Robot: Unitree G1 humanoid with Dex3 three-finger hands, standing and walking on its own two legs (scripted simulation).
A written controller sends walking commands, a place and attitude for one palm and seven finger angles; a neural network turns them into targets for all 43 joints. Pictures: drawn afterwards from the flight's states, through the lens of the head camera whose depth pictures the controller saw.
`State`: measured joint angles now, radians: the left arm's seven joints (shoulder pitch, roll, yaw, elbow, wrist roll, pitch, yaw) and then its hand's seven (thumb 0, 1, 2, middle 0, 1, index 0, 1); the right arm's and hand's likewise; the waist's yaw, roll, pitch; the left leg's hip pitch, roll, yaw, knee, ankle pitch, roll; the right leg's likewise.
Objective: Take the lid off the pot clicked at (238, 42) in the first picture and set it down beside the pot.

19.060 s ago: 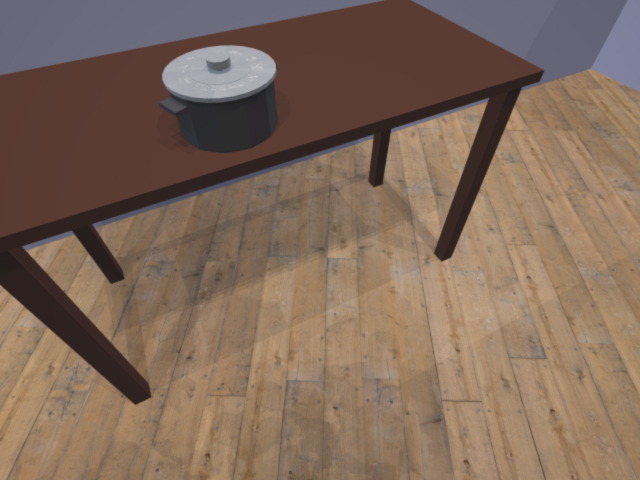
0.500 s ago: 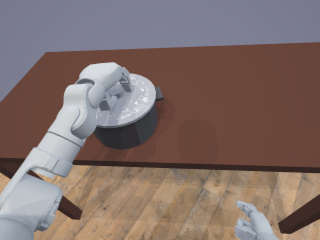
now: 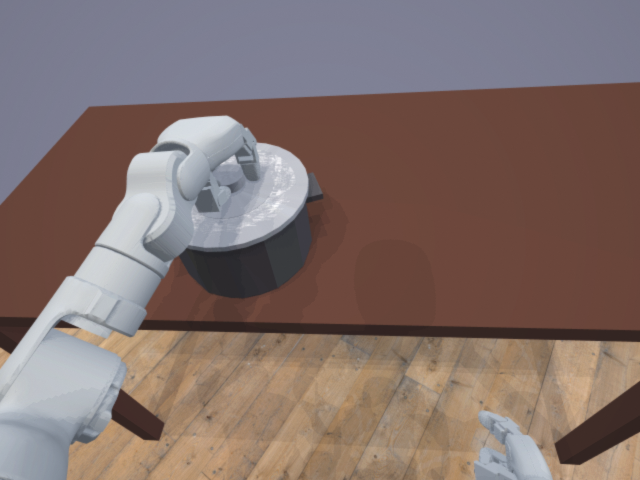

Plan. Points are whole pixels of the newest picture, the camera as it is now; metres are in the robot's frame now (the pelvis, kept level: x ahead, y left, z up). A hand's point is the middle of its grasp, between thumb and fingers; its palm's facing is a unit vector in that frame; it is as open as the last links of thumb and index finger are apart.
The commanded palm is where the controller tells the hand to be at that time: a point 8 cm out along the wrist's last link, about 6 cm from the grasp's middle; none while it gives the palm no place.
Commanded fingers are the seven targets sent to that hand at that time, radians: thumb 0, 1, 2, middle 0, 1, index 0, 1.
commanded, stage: lift the lid straight up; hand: left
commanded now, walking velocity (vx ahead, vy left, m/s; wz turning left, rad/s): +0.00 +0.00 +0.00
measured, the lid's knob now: (228, 178) +0.46 +0.13 +0.16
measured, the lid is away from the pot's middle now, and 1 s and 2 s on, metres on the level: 0.00 0.01 0.03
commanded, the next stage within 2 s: move the lid sideways beside the pot in 1.68 s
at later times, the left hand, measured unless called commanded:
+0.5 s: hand (208, 155) +0.42 +0.13 +0.22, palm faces -0.16 -0.02 -0.99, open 7.0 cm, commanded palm +0.39 +0.14 +0.30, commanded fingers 0.00 0.48 1.24 -0.94 -0.72 -0.98 -0.76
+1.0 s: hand (203, 119) +0.42 +0.13 +0.26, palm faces -0.10 +0.00 -1.00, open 7.0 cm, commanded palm +0.39 +0.14 +0.34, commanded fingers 0.00 0.48 1.24 -0.94 -0.72 -0.98 -0.76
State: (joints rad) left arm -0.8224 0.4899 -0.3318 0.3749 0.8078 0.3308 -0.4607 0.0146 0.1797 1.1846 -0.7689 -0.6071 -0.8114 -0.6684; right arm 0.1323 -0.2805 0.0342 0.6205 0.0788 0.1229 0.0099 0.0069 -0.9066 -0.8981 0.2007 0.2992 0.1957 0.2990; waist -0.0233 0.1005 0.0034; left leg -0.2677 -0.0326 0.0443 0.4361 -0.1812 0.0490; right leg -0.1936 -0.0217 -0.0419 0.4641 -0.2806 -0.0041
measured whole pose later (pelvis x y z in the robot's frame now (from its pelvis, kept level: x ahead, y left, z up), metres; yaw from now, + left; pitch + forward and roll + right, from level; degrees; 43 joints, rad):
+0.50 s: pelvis -0.01 +0.00 +0.00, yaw +0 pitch +0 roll +0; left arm -0.94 0.49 -0.34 0.39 0.81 0.35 -0.50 0.02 0.18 1.18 -0.77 -0.61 -0.82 -0.66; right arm 0.11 -0.28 0.04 0.62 0.08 0.11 0.02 0.01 -0.91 -0.90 0.20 0.30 0.20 0.30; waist -0.01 0.10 0.00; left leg -0.26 -0.04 0.04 0.41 -0.16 0.05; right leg -0.19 -0.03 -0.04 0.46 -0.27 0.00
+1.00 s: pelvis -0.01 +0.01 +0.00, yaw +0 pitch +0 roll +0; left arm -1.06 0.51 -0.35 0.42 0.82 0.35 -0.53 0.02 0.17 1.18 -0.77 -0.61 -0.83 -0.66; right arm 0.13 -0.29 0.04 0.63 0.08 0.08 0.01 0.01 -0.91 -0.90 0.20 0.30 0.20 0.30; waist -0.01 0.10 0.00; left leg -0.26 -0.05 0.05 0.40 -0.15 0.06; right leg -0.20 -0.03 -0.04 0.45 -0.26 0.00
